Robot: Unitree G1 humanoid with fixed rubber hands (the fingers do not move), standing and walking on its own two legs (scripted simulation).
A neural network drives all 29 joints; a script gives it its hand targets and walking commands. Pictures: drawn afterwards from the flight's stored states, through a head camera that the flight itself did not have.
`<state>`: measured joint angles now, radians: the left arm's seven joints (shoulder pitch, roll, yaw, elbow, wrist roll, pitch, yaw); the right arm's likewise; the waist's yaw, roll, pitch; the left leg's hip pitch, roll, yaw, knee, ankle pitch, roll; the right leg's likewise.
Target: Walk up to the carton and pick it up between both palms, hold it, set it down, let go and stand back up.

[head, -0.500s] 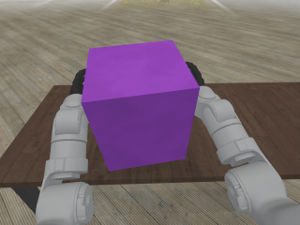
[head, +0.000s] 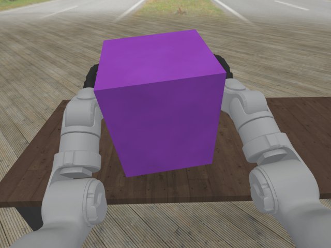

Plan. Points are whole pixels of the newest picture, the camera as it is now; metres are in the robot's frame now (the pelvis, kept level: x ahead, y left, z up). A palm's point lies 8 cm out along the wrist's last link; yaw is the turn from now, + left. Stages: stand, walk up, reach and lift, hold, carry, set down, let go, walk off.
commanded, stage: reach and lift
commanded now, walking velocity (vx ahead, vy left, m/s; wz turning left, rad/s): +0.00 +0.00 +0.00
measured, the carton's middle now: (160, 104) +0.37 +0.05 +0.23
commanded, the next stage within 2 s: hold in 0.96 s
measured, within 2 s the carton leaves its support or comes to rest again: neither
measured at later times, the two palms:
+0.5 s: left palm (90, 87) +0.37 +0.20 +0.28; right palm (227, 77) +0.39 -0.10 +0.30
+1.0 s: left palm (94, 79) +0.37 +0.19 +0.29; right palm (234, 65) +0.39 -0.10 +0.32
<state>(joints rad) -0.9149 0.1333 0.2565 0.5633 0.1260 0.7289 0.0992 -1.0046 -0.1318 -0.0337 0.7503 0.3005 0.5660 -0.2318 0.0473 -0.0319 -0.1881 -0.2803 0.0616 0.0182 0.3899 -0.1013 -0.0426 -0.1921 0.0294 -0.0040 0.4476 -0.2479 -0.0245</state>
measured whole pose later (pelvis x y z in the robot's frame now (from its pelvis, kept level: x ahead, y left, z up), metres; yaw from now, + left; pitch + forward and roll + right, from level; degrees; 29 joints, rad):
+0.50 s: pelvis +0.00 +0.00 +0.00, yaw +0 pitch +0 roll +0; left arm -0.95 0.13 0.27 0.50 0.13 0.85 0.10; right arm -1.06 -0.16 -0.05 0.75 0.38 0.66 -0.26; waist 0.03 -0.03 -0.21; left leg -0.28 0.06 0.02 0.39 -0.10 -0.04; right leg -0.19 0.02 0.00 0.44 -0.25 -0.02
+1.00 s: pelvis +0.00 +0.00 +0.00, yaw +0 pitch +0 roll +0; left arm -1.05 0.14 0.27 0.61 0.13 0.86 0.10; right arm -1.18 -0.21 -0.05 0.85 0.38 0.71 -0.26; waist 0.02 -0.03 -0.22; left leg -0.28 0.06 0.02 0.39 -0.10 -0.04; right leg -0.19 0.02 0.00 0.43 -0.24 -0.02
